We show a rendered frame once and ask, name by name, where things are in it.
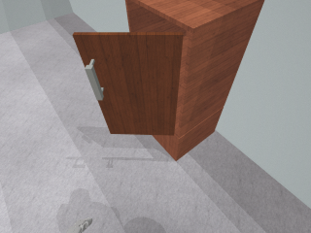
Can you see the handle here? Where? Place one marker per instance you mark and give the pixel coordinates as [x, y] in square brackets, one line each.
[94, 82]

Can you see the left robot hand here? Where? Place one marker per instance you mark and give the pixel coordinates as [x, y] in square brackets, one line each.
[80, 226]

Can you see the cupboard door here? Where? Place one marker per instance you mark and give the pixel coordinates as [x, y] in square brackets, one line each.
[140, 73]

